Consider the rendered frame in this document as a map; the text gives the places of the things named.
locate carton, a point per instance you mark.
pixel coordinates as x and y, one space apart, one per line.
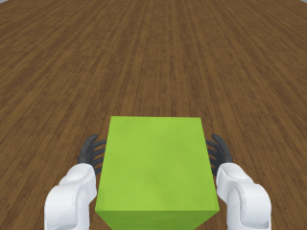
156 175

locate right robot forearm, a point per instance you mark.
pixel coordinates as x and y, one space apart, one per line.
248 205

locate left robot forearm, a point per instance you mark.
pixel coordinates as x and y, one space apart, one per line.
67 205

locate robot left hand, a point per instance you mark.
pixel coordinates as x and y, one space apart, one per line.
87 154

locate robot right hand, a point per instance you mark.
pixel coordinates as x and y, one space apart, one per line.
221 153

